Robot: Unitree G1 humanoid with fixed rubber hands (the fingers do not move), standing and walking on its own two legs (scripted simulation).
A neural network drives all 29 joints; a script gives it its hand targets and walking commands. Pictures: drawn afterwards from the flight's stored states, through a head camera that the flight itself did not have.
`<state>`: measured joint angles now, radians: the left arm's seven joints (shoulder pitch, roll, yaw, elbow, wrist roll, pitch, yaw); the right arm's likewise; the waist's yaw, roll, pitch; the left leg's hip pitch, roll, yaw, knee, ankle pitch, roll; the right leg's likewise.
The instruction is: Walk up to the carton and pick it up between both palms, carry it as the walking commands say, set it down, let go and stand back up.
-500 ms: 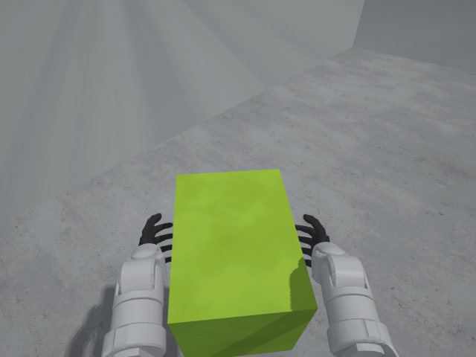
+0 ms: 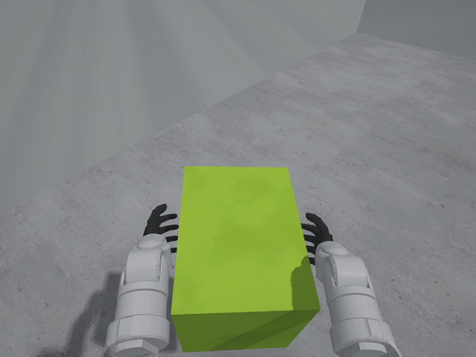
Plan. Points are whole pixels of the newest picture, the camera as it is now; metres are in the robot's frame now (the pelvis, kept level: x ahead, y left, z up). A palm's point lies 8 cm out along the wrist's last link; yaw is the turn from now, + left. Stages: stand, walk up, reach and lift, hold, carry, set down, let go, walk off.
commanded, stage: reach and lift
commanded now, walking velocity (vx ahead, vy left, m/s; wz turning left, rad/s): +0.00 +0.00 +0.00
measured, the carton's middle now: (236, 257) +0.33 +0.01 -0.05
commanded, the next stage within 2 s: hold in 0.88 s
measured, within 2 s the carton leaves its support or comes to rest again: neither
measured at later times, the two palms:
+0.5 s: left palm (155, 252) +0.28 +0.15 +0.05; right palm (331, 269) +0.27 -0.15 +0.03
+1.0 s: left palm (155, 253) +0.28 +0.15 +0.05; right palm (331, 269) +0.27 -0.15 +0.03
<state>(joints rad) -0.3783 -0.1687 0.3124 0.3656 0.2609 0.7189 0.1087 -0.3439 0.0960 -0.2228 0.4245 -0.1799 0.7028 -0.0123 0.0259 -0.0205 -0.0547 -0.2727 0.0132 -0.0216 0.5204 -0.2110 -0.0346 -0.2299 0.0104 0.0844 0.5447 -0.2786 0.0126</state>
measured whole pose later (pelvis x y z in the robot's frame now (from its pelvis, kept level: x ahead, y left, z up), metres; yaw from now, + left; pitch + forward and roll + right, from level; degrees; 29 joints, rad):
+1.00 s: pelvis -0.01 +0.00 +0.00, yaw +0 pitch -4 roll +0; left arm -0.33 -0.17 0.23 0.33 0.26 0.74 0.10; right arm -0.23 0.11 -0.22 0.28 -0.18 0.77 -0.02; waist 0.03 -0.03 -0.05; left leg -0.26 0.01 -0.03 0.50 -0.19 -0.03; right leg -0.21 0.01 0.08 0.52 -0.25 0.02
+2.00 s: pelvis -0.01 +0.00 +0.00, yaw +0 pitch -4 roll +0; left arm -0.33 -0.17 0.23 0.33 0.26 0.74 0.10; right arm -0.23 0.12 -0.22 0.28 -0.18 0.78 -0.03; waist 0.03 -0.03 -0.06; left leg -0.26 0.01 -0.03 0.50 -0.19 -0.03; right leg -0.21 0.01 0.08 0.52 -0.25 0.02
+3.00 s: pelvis -0.18 -0.14 -0.01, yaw +2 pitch +0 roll -2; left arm -0.27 -0.15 0.19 -0.30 0.13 1.22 0.13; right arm -0.27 0.15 -0.14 -0.32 -0.12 1.30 -0.10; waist 0.03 0.00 0.06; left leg -0.45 0.16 -0.01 0.61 -0.16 -0.06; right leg -0.53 0.00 0.01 1.02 -0.40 -0.04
